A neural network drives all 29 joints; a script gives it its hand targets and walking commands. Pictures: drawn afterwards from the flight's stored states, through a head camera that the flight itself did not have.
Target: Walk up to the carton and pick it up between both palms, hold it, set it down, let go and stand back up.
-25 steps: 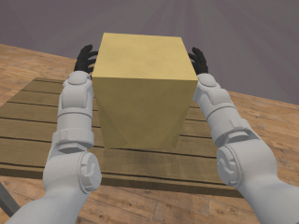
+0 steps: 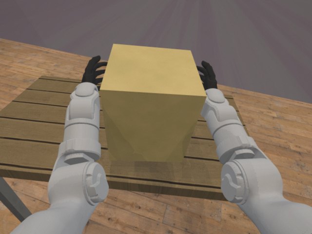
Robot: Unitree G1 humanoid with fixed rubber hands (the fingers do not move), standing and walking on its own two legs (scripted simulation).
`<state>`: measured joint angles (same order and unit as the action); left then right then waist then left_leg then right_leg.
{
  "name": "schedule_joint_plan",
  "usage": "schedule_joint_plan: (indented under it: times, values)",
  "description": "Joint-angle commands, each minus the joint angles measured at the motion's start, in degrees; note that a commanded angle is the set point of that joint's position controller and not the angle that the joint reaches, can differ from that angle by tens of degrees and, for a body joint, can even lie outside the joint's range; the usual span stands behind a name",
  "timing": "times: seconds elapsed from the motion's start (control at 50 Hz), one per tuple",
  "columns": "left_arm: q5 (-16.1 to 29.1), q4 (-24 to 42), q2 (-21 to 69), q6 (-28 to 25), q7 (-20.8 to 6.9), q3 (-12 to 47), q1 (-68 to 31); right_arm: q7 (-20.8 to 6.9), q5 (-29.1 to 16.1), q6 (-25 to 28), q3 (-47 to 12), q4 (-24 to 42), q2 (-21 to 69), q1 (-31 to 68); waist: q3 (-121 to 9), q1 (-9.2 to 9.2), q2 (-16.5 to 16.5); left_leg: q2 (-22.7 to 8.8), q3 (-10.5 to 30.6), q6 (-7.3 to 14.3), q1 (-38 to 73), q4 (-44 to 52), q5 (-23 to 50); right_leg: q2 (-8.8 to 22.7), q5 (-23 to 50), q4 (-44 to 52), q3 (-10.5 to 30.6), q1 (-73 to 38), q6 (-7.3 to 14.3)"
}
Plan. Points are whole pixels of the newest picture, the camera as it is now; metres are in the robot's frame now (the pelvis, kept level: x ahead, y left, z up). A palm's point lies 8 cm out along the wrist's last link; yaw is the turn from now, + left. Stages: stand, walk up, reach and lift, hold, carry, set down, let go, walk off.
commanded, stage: set down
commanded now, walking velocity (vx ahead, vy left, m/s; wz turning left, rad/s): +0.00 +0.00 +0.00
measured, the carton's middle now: (149, 106) +0.40 +0.03 +0.16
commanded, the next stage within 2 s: none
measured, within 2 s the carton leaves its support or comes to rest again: rests again in 1.58 s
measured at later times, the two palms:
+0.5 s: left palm (96, 97) +0.41 +0.18 +0.18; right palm (206, 102) +0.40 -0.13 +0.18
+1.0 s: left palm (97, 107) +0.41 +0.18 +0.15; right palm (203, 111) +0.40 -0.12 +0.15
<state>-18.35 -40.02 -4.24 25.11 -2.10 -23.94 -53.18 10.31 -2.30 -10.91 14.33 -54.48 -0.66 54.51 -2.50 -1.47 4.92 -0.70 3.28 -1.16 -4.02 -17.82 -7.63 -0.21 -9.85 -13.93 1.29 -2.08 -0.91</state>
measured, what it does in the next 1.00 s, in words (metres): stands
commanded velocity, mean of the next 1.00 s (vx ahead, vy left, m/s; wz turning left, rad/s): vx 0.00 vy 0.00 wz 0.00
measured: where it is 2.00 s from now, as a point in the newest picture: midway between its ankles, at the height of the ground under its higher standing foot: outside the picture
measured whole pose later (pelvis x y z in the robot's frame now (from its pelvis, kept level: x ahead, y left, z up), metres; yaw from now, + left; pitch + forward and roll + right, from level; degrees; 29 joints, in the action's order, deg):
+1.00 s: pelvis +0.00 +0.00 +0.00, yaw -1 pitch -2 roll +0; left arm -19.2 -43.1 -0.9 14.5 -3.5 -26.7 -47.4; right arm 6.9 9.5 -2.5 23.8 -49.7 4.9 45.6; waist -1.4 0.3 4.8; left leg -1.2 0.5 -1.0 -7.7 -16.4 -6.7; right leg 0.4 -9.3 -13.8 0.3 2.6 -1.0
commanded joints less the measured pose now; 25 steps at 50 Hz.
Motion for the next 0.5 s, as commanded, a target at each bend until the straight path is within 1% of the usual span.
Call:
schedule_joint_plan:
  times: [0.0,0.02,0.04,0.06,0.08,0.1,0.12,0.14,0.16,0.18,0.2,0.22,0.24,0.26,0.28,0.3,0.32,0.34,0.36,0.38,0.4,0.42,0.44,0.46,0.48]
  values:
    - [7.3,3.7,34.3,-3.1,-8.3,19.6,-35.1,-7.1,-1.4,6.6,-14.4,16.6,29.5,45.5,-23.2,-1.25,-6.5,2.6,-7.0,-1.9,12.7,-1.5,17.1,-3.0,13.4,0.9,-7.2,0.4,-2.1]
    - [6.9,1.3,33.7,-3.2,-8.6,18.8,-34.8,-6.9,-0.4,6.5,-12.7,14.2,29.0,43.9,-21.7,-1.74,-6.3,2.6,-6.8,-1.9,12.4,-1.5,16.1,-2.8,12.2,1.7,-7.0,1.0,-1.8]
    - [6.5,0.4,32.6,-3.2,-8.9,18.2,-33.4,-6.8,-0.3,6.2,-12.7,13.7,29.1,42.6,-19.7,-1.78,-6.3,2.5,-7.1,-1.6,11.5,-0.7,13.5,-2.4,10.8,2.1,-6.5,0.7,-1.7]
    - [6.5,0.6,33.5,-3.1,-9.0,18.3,-33.9,-6.9,0.6,6.1,-11.7,12.2,29.5,42.1,-19.7,-2.22,-6.6,2.4,-7.3,-2.0,11.9,-0.3,12.5,-2.4,10.4,1.9,-6.6,0.5,-1.9]
    - [6.1,0.2,32.5,-3.3,-9.2,18.1,-32.7,-6.8,1.1,6.0,-10.9,11.8,29.1,40.2,-18.7,-2.57,-6.9,2.5,-7.4,-1.8,10.7,0.4,11.1,-2.4,8.9,2.4,-7.0,0.9,-1.7]
    - [6.3,1.3,32.8,-3.6,-9.3,18.4,-32.4,-6.9,1.2,6.2,-11.6,12.6,29.7,38.8,-19.5,-2.28,-6.2,2.8,-7.3,-1.8,10.5,0.2,12.2,-2.3,9.8,2.0,-7.0,0.4,-2.0]
    - [6.2,1.7,33.0,-3.7,-9.3,18.7,-32.3,-6.9,0.8,6.4,-11.3,11.8,28.9,38.3,-19.9,-3.23,-8.2,2.8,-7.3,-2.2,11.4,-0.5,15.0,-2.5,11.7,1.7,-7.2,0.4,-1.7]
    - [6.1,3.0,34.1,-4.1,-9.2,18.9,-33.9,-6.8,1.2,7.0,-11.9,13.8,29.5,40.3,-21.6,-2.51,-7.4,2.7,-7.2,-2.5,12.1,-1.1,16.8,-2.7,12.5,1.2,-7.2,0.0,-1.7]
    - [6.0,3.4,34.4,-4.6,-9.0,19.0,-33.6,-6.9,1.6,7.4,-12.0,14.4,30.2,40.4,-23.0,-2.27,-8.1,2.6,-7.3,-2.6,13.2,-1.5,18.2,-2.9,13.5,1.1,-7.5,0.3,-1.6]
    - [5.8,2.4,34.1,-4.6,-8.8,18.6,-32.7,-7.1,1.1,7.3,-12.9,13.3,30.5,39.3,-20.8,-1.99,-8.8,2.4,-7.2,-2.8,12.7,-1.5,19.0,-2.8,14.0,1.0,-7.1,0.5,-1.7]
    - [5.9,2.7,34.6,-4.7,-8.7,19.4,-32.7,-7.3,0.9,7.8,-12.6,15.0,30.1,40.5,-22.4,-2.4,-8.4,2.2,-6.9,-3.0,13.3,-2.3,20.4,-3.1,14.6,0.7,-7.4,0.5,-1.8]
    - [6.2,4.2,35.2,-5.1,-8.6,20.3,-34.1,-7.3,1.2,8.2,-12.6,15.8,30.5,39.8,-24.8,-2.23,-9.5,2.4,-6.9,-3.3,13.1,-2.4,20.7,-2.9,15.0,0.7,-7.3,0.5,-1.6]
    - [6.2,1.7,34.4,-5.2,-8.5,19.3,-32.8,-7.6,1.2,8.2,-12.9,16.2,30.3,41.5,-23.9,-1.01,-8.6,2.3,-6.8,-2.9,11.9,-1.8,18.8,-2.8,14.3,0.9,-7.2,0.6,-1.7]
    - [5.9,2.6,34.7,-5.4,-8.2,19.7,-32.5,-7.8,1.3,8.4,-13.1,15.6,30.3,40.2,-24.2,-1.37,-8.5,2.3,-6.9,-2.6,12.7,-1.8,18.8,-2.8,13.9,0.8,-7.5,1.2,-1.8]
    - [5.3,1.6,33.4,-5.4,-8.4,18.6,-31.4,-7.8,2.0,8.2,-12.9,14.9,30.3,38.7,-22.3,-0.87,-7.7,2.5,-7.2,-2.4,12.2,-1.5,18.1,-2.6,13.9,0.7,-7.3,1.1,-2.0]
    - [5.6,2.5,34.0,-5.5,-8.3,19.1,-31.4,-7.8,1.6,8.6,-13.2,16.8,30.0,39.4,-22.8,-0.6,-8.0,2.4,-7.2,-2.3,11.7,-1.4,17.8,-2.8,13.3,0.7,-7.3,0.7,-1.8]
    - [5.5,1.6,33.5,-5.7,-8.4,18.8,-31.2,-7.9,2.0,8.6,-12.8,16.7,30.6,40.0,-23.8,0.03,-7.3,2.7,-7.7,-2.5,11.0,-1.3,17.4,-2.5,13.5,0.9,-7.4,0.5,-2.0]
    - [5.7,2.1,34.1,-5.8,-8.3,19.0,-30.5,-7.9,1.6,8.7,-13.6,17.2,30.9,39.4,-23.5,-0.22,-7.3,2.9,-7.6,-2.3,11.1,-1.1,17.9,-2.4,15.3,0.9,-7.1,0.2,-2.1]
    - [5.5,2.8,34.7,-6.1,-8.1,19.0,-30.1,-7.8,1.7,9.1,-14.7,18.2,31.3,39.8,-25.2,0.77,-7.8,2.9,-7.8,-2.3,12.3,-1.7,20.2,-2.6,17.8,0.0,-7.2,-0.3,-2.2]
    - [6.0,3.5,34.4,-6.5,-7.8,18.8,-29.6,-7.8,1.3,9.2,-15.2,17.8,31.4,39.1,-25.3,0.97,-7.3,2.7,-7.5,-2.0,11.4,-1.7,21.0,-2.6,18.8,0.0,-7.3,-0.4,-2.2]
    - [5.8,3.1,33.8,-6.7,-7.9,18.4,-30.8,-7.9,1.7,9.1,-14.9,17.0,31.2,38.1,-24.5,0.71,-7.2,2.7,-7.7,-2.2,11.3,-2.0,21.1,-2.6,18.3,-0.4,-6.7,-0.2,-2.3]
    - [5.6,1.6,33.3,-6.9,-7.9,17.5,-30.1,-8.2,1.9,9.0,-14.4,16.7,30.8,38.6,-24.3,1.01,-6.4,2.5,-7.6,-2.0,11.0,-1.4,19.7,-2.6,16.5,0.1,-6.9,0.6,-2.2]
    - [5.4,1.2,33.2,-7.1,-8.1,17.6,-30.7,-8.4,3.1,8.6,-13.2,15.3,31.4,37.9,-23.4,0.78,-6.5,2.3,-7.7,-1.8,10.5,-0.3,16.3,-2.4,13.7,0.7,-6.9,1.0,-2.1]
    - [5.2,1.4,32.3,-7.3,-8.0,17.1,-31.1,-8.9,3.5,8.5,-12.9,15.7,30.8,37.7,-23.2,1.74,-5.7,2.2,-8.0,-1.4,10.3,0.0,14.6,-2.6,11.5,0.6,-7.2,1.4,-2.0]
    - [4.8,0.2,31.7,-7.1,-8.0,16.4,-30.7,-9.2,3.9,7.9,-11.7,14.0,30.9,36.8,-21.3,1.47,-5.4,2.4,-8.2,-1.4,9.4,0.6,13.3,-2.2,10.2,0.9,-6.6,2.0,-2.0]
